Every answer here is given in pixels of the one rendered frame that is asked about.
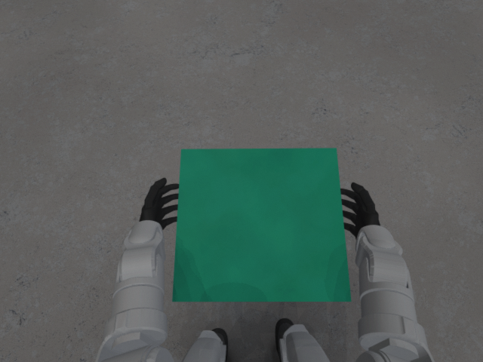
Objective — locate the robot shin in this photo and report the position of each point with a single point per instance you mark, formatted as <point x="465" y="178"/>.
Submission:
<point x="295" y="328"/>
<point x="209" y="334"/>

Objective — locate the right robot hand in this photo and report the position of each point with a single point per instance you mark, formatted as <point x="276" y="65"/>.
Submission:
<point x="364" y="208"/>

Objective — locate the left robot forearm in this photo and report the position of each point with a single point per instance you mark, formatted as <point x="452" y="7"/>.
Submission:
<point x="138" y="317"/>

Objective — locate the right robot shin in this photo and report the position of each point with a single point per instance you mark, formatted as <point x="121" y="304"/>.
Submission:
<point x="295" y="328"/>

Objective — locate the left robot shin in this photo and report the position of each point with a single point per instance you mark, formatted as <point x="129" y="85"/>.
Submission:
<point x="209" y="334"/>

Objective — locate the left robot upper arm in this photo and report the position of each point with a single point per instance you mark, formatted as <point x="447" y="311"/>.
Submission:
<point x="150" y="353"/>

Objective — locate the right robot forearm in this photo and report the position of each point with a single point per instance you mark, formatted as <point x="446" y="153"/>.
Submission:
<point x="388" y="318"/>

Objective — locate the left robot hand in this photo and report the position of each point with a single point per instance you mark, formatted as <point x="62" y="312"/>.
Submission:
<point x="152" y="208"/>

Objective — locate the carton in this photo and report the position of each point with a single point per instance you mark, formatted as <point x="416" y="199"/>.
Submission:
<point x="260" y="225"/>

